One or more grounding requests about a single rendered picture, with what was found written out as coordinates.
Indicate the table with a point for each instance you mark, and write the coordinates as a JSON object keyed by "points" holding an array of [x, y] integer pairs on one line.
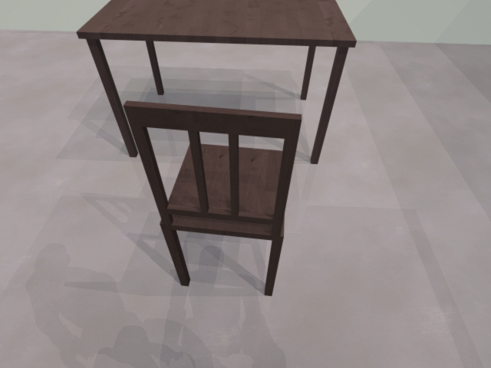
{"points": [[276, 22]]}

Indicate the chair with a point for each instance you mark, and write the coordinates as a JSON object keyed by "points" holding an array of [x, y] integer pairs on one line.
{"points": [[220, 190]]}

